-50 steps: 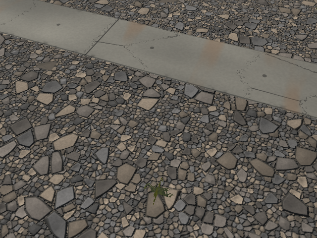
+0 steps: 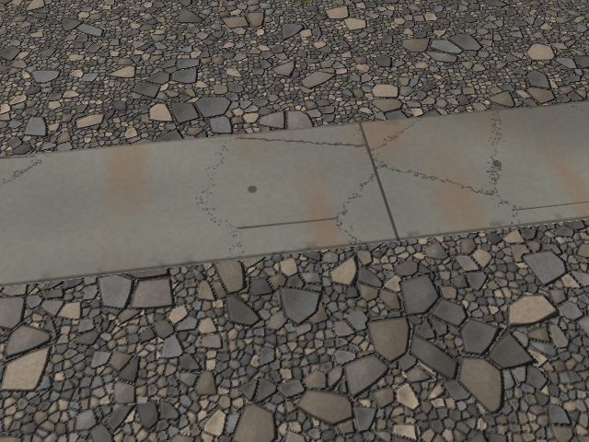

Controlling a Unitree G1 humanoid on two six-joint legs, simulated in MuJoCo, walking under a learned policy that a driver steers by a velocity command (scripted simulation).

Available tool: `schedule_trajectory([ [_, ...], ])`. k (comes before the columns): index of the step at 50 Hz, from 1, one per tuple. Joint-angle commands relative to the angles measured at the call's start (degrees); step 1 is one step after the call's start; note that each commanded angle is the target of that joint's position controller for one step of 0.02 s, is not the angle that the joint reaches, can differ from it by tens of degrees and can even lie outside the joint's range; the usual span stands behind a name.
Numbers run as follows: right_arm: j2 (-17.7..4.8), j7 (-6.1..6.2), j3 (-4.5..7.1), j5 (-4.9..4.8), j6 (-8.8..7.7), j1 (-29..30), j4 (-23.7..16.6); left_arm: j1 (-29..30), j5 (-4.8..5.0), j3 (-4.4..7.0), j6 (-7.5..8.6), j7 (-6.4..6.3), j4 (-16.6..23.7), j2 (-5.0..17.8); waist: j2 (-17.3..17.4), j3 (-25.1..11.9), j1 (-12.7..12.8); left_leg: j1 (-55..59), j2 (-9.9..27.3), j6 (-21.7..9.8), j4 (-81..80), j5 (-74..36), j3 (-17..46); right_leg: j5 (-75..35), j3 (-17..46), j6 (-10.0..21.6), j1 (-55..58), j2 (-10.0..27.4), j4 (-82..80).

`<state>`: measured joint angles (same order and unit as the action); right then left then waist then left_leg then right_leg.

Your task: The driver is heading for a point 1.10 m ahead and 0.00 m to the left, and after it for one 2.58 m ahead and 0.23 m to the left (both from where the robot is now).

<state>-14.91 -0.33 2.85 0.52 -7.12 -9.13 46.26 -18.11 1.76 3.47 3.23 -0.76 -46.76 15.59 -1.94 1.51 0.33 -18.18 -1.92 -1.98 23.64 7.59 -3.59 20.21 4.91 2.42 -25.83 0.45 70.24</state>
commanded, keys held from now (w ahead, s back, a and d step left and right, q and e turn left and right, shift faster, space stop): w+e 0.14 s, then w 0.86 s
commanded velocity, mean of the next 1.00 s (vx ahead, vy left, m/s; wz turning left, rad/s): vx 0.50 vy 0.00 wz -0.22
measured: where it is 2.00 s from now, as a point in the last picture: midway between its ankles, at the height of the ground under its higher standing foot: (358, 312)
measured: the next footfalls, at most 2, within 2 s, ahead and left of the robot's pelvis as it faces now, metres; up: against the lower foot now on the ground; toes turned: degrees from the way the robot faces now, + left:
right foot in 0.38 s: +0.34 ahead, -0.19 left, +0.00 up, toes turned -12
left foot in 0.92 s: +0.69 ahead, -0.02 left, +0.00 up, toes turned -8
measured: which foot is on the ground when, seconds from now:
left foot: down 0.00-0.38, up 0.40-0.90, down 0.92-1.00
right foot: up 0.00-0.36, down 0.38-0.92, up 0.94-1.00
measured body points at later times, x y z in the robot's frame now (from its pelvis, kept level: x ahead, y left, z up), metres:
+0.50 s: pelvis +0.26 -0.09 +0.00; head +0.30 -0.11 +0.44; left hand +0.46 +0.14 -0.10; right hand +0.28 -0.37 -0.14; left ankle +0.19 +0.08 -0.64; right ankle +0.30 -0.18 -0.74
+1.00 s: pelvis +0.55 -0.08 -0.01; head +0.59 -0.08 +0.44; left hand +0.63 +0.18 -0.15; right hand +0.67 -0.37 -0.11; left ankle +0.65 -0.01 -0.74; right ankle +0.36 -0.19 -0.65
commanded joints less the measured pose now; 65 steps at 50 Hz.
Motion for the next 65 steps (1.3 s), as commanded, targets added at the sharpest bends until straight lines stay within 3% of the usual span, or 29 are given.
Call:
schedule_trajectory([
  [1,-4.8,-0.25,1.31,-0.01,-0.82,-1.8,-1.2,-1.5,0.21,0.71,-0.28,0.31,4.8,1.7,6.2,-2.4,0.0,9.2,16.3,-9.8,-14.9,-2.1,14.6,-3.5,1.6,-0.2,-10.4,7.0,-0.4],
  [5,-7.8,-0.22,2.43,-0.28,-1.03,-3.0,0.3,3.5,-0.53,0.47,-0.82,0.46,8.4,1.7,4.4,-0.5,-0.3,10.1,17.5,-11.1,-16.9,-9.2,7.7,-10.4,1.8,-1.1,-16.0,8.2,-8.1],
  [9,-9.2,-0.07,2.49,-0.57,-0.17,-5.0,1.2,10.5,-0.6,-0.23,0.16,1.91,10.8,0.9,3.8,0.5,-2.8,11.5,15.3,-9.2,-16.0,-11.7,0.4,-21.3,-1.4,-0.6,-13.7,6.9,-22.3],
  [14,-11.5,-0.33,2.71,-2.13,1.45,-9.9,3.7,18.4,-0.39,-0.63,0.49,3.32,14.6,1.5,4.7,3.2,-4.8,17.9,18.1,-8.1,-14.0,-9.9,-0.2,-16.0,-5.3,1.2,-11.9,4.4,-33.1],
  [16,-12.5,-0.18,2.85,-2.53,2.34,-9.8,4.3,17.2,-0.68,-0.01,0.59,3.56,15.2,3.1,6.3,2.0,-2.7,21.0,19.2,-7.1,-9.2,-20.2,-0.8,-10.4,-7.3,3.1,-8.0,2.3,-36.0],
  [18,-11.8,0.23,2.23,-2.24,3.05,-9.3,4.5,2.7,-1.02,2.68,0.61,3.08,11.0,7.6,5.9,-6.8,5.2,16.6,15.5,-4.2,9.0,-35.7,-5.4,-13.8,-10.4,5.8,14.1,-2.7,-40.4],
  [19,-9.2,0.44,0.97,-0.68,2.75,-9.3,2.8,-8.0,-1.17,4.54,0.2,2.04,9.0,12.8,-0.5,-14.4,9.3,2.7,12.6,-1.4,27.7,-20.3,-7.0,-17.0,2.4,9.2,32.7,6.7,-38.8],
  [20,-1.5,-0.46,-1.44,-0.11,1.21,-15.9,1.2,-8.5,-1.22,5.04,0.26,1.9,8.7,18.6,-14.9,-21.7,3.3,-19.6,2.2,1.6,47.6,24.0,-2.2,-8.6,32.7,19.3,48.8,21.2,-46.3],
  [21,-7.8,-0.95,0.03,-2.36,-0.27,-11.6,2.3,-10.1,-1.31,3.57,0.74,2.09,8.9,12.4,-7.3,-23.7,7.0,-24.9,3.4,0.7,54.3,25.6,7.6,-6.3,37.8,18.9,48.1,22.2,-51.6],
  [22,-9.5,-1.05,0.68,-3.87,-0.73,-6.1,0.1,-6.6,-1.59,2.7,1.2,2.24,8.7,10.2,-5.9,-14.8,6.3,-28.9,5.9,-0.2,54.5,20.5,6.8,-12.0,27.8,16.0,41.5,19.9,-51.6],
  [23,-8.6,-0.62,0.41,-3.05,-0.72,-4.2,-0.3,-2.0,-1.3,2.12,1.34,2.33,9.2,8.3,-2.1,-10.6,4.1,-26.9,8.6,-0.3,50.9,15.1,6.4,-17.5,20.3,14.1,33.3,17.3,-52.0],
  [24,-8.2,-0.34,0.66,-1.83,-0.34,-3.6,0.0,1.6,-1.45,1.54,1.43,2.53,9.6,6.3,-1.1,-7.6,2.1,-23.8,10.1,0.0,47.2,11.9,6.5,-21.6,15.0,13.0,26.2,15.0,-53.5],
  [25,-7.7,-0.42,0.82,-1.6,0.45,-5.2,0.4,3.4,-1.86,1.13,1.69,2.6,9.9,4.8,-1.9,-6.8,0.0,-20.0,11.3,0.1,45.2,9.5,7.2,-22.6,12.0,12.4,21.8,13.4,-55.6],
  [27,-5.7,-0.45,0.64,-1.49,1.88,-7.0,0.9,3.7,-1.69,1.31,2.57,2.59,9.1,5.1,-1.5,-5.8,-1.7,-17.4,11.2,0.9,42.3,7.1,6.7,-24.5,9.1,13.1,17.9,12.7,-59.1],
  [30,-4.7,-0.04,0.51,-0.68,2.8,-2.8,-0.6,1.9,-1.67,1.73,3.18,1.91,7.1,6.5,-0.3,-2.3,-1.5,-21.4,11.1,2.4,34.7,0.6,6.6,-27.0,4.9,13.1,17.0,12.1,-61.8],
  [36,-3.1,-1.16,-0.33,-1.05,1.93,8.2,-3.4,-2.9,-1.15,2.04,2.42,0.7,3.6,8.2,-1.3,1.4,2.6,-19.9,7.9,2.3,14.1,-14.5,4.0,-21.2,-0.8,10.0,19.1,10.0,-62.8],
  [41,-4.4,-2.63,-0.25,-1.4,1.2,13.1,-6.2,-5.5,-0.55,2.46,1.51,0.33,0.5,9.2,-2.1,3.1,3.3,-21.3,6.6,-0.5,7.6,-8.9,4.4,-22.5,0.7,8.8,27.7,14.1,-58.7],
  [43,-5.6,-2.94,0.18,-1.32,0.91,10.7,-5.9,-4.5,-0.52,2.67,0.98,0.1,0.0,9.8,-3.0,1.4,1.6,-16.7,5.2,-2.1,6.3,-4.8,3.2,-29.7,0.6,7.6,29.8,14.6,-55.3],
  [45,-8.8,-2.38,2.09,-1.05,0.88,-1.3,-2.4,-2.8,-0.91,2.33,0.26,-0.09,0.1,9.5,-2.8,-6.1,-4.7,0.7,1.3,-4.6,5.0,-4.2,-0.4,-46.3,-2.7,5.3,27.8,10.5,-40.9],
  [46,-12.6,-1.79,3.32,-0.61,0.99,-11.6,-0.3,-3.6,-1.75,1.24,0.17,-0.28,1.1,7.3,1.7,-14.3,-8.2,18.0,9.1,-7.9,7.1,-6.9,8.2,-35.7,-5.2,3.1,17.4,7.3,-24.5],
  [47,-17.5,-1.83,4.48,-0.07,1.27,-16.5,0.9,-11.4,-1.53,-0.82,1.34,0.43,1.7,0.2,17.6,-22.2,-5.0,39.4,22.8,-17.7,1.4,5.8,36.6,-1.6,-5.1,-1.4,-7.0,-3.4,-1.9],
  [48,-12.2,-1.94,2.99,-1.09,1.27,-16.5,0.9,-9.0,-0.72,-0.18,2.66,0.63,0.8,4.2,15.8,-23.7,-6.9,40.6,23.6,-17.3,-5.9,12.5,46.6,12.0,3.5,-0.8,-14.2,-3.3,5.8],
  [49,-10.0,-1.79,2.27,-1.28,1.23,-12.2,0.2,-3.6,0.72,0.84,3.35,0.88,2.4,7.9,12.1,-14.7,-6.4,33.7,22.1,-14.3,-6.6,12.4,38.0,8.4,2.9,0.0,-18.8,-0.1,7.6],
  [50,-8.6,-1.66,1.82,-1.05,1.34,-7.8,-0.8,0.2,0.54,0.63,3.57,0.62,3.5,7.7,6.6,-9.8,-4.8,25.1,20.1,-12.6,-7.2,7.5,30.6,2.9,0.9,0.3,-17.5,3.3,4.9],
  [51,-7.1,-1.81,1.39,-0.6,1.31,-4.7,-1.1,2.4,-0.58,0.84,3.39,0.3,3.9,7.2,4.4,-5.8,-3.2,17.3,18.0,-11.9,-8.9,1.6,25.5,-0.6,0.0,0.2,-15.3,5.2,1.0],
  [53,-5.4,-2.03,0.9,0.14,0.79,-3.1,-1.1,-0.1,-0.99,1.06,2.02,0.13,3.3,5.8,6.8,-5.0,-0.2,10.4,15.2,-11.4,-11.9,-3.7,20.0,-4.2,0.2,0.0,-9.0,7.3,-3.0],
  [58,-7.7,-0.81,1.34,0.12,0.72,-4.5,1.2,2.8,-2.05,0.58,0.61,-0.54,4.2,3.1,5.3,-2.3,1.1,7.1,13.4,-11.6,-12.2,-34.1,8.5,-11.1,-2.3,-3.3,-9.1,6.7,-15.2],
  [61,-8.0,0.01,1.19,-0.22,1.74,-5.6,2.0,7.5,-1.92,-0.17,0.86,-0.02,4.6,1.1,6.0,-3.2,-0.8,7.4,10.4,-8.9,-11.1,-35.7,3.4,-20.9,-4.4,-3.2,-4.5,4.6,-28.2],
  [65,-8.4,0.45,1.09,-0.67,3.04,-7.9,4.0,12.1,-1.78,0.01,0.98,0.76,5.6,2.1,6.7,-3.8,-2.8,12.4,12.4,-8.8,-8.2,-31.0,5.0,-24.0,-4.0,-2.5,-2.0,2.6,-36.6],
])
Keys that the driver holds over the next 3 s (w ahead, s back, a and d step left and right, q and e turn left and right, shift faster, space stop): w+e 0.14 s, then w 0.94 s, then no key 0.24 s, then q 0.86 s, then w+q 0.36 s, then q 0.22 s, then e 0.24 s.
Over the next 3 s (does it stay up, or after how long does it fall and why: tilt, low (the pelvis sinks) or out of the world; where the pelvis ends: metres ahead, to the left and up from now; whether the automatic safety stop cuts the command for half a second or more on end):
stays up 1.00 -0.02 0.00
